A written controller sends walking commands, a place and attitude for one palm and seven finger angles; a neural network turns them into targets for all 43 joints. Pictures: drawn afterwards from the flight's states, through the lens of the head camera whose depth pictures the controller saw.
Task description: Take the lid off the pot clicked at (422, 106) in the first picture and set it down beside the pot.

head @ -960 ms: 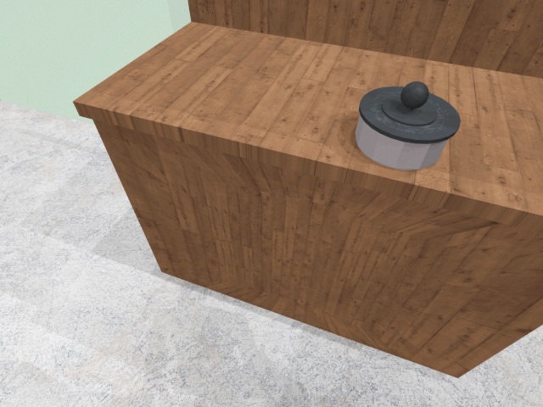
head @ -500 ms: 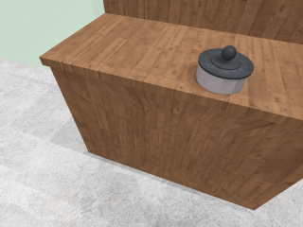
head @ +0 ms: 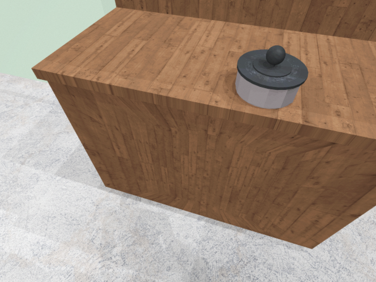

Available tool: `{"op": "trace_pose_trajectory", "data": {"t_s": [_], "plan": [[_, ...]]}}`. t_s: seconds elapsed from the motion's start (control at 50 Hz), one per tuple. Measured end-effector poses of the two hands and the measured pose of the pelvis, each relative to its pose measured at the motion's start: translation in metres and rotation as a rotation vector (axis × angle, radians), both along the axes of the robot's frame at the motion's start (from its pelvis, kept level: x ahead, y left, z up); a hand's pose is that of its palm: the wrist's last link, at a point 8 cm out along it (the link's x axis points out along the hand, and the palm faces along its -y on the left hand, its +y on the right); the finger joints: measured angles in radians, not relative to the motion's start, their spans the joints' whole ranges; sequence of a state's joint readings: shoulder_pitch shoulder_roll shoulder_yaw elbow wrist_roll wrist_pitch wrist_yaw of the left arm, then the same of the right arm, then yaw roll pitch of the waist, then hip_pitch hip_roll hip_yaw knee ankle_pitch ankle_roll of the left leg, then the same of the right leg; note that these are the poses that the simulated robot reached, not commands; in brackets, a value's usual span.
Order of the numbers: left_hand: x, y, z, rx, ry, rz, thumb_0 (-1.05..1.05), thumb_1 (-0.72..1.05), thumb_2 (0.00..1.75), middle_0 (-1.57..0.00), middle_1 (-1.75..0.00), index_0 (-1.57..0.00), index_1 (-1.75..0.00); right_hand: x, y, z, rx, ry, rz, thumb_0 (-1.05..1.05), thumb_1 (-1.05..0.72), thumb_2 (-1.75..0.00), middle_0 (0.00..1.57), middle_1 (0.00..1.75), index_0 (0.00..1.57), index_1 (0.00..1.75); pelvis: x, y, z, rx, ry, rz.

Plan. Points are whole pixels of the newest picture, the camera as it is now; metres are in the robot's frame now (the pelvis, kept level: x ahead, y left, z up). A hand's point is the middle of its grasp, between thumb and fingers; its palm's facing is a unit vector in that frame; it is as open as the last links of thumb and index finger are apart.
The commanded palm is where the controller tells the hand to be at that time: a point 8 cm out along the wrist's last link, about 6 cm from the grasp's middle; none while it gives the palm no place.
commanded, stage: turn to face it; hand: left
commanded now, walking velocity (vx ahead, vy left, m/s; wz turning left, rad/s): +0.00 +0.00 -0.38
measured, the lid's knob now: (275, 55) +0.63 -0.19 +0.17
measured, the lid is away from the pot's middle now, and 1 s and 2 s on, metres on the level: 0.00 0.00 0.00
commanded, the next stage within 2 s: take the last steps up to it in 0.38 s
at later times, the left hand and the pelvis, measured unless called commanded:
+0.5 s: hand out of the picture +0.11 +0.19 -0.16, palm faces -0.12 -0.96 -0.24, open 7.4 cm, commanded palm none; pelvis +0.00 +0.00 +0.00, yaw -10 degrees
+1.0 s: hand (148, 266) +0.19 +0.12 -0.17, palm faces -0.31 -0.94 -0.12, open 7.4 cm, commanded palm none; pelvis +0.07 -0.04 +0.01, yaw -18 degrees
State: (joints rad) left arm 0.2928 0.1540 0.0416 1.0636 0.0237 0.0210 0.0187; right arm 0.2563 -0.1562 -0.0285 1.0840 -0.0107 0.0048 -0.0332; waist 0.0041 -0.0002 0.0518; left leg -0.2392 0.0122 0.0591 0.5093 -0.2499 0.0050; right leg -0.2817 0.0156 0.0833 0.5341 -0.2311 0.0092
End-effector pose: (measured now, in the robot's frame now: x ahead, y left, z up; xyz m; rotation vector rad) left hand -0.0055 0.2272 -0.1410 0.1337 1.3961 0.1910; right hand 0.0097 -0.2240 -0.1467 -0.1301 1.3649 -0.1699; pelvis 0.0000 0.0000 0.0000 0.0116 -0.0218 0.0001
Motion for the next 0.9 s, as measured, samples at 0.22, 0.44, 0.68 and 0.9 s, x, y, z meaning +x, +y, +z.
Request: {"op": "trace_pose_trajectory", "data": {"t_s": [0.22, 0.44, 0.68, 0.9], "plan": [[0.043, 0.007, -0.001, 0.028, -0.072, -0.065, 0.00, 0.90, 0.90, -0.20, -0.30, -0.20, -0.30, 0.015, -0.023, -0.003, -0.049, -0.071, -0.055, 0.01, -0.91, -0.89, 0.20, 0.30, 0.20, 0.30, -0.001, -0.001, -0.008, -0.011, 0.015, -0.048], [0.102, 0.019, 0.009, 0.019, -0.149, -0.180, 0.00, 0.91, 0.90, -0.20, -0.30, -0.20, -0.30, -0.003, -0.012, 0.015, -0.070, -0.094, -0.112, 0.01, -0.91, -0.89, 0.20, 0.30, 0.20, 0.30, -0.004, 0.008, 0.002, -0.007, 0.017, -0.145], [0.110, -0.014, 0.006, 0.007, -0.136, -0.258, 0.00, 0.91, 0.90, -0.20, -0.30, -0.20, -0.30, -0.036, -0.029, 0.004, -0.046, -0.010, -0.213, 0.01, -0.91, -0.89, 0.20, 0.30, 0.20, 0.30, 0.007, -0.010, -0.002, -0.031, 0.020, -0.215], [0.150, -0.028, -0.018, -0.082, -0.037, -0.356, 0.00, 0.91, 0.90, -0.20, -0.30, -0.20, -0.30, -0.052, -0.018, 0.023, -0.118, 0.001, -0.318, 0.00, -0.91, -0.89, 0.20, 0.30, 0.20, 0.30, 0.049, -0.017, -0.004, -0.015, 0.034, -0.295]]}}
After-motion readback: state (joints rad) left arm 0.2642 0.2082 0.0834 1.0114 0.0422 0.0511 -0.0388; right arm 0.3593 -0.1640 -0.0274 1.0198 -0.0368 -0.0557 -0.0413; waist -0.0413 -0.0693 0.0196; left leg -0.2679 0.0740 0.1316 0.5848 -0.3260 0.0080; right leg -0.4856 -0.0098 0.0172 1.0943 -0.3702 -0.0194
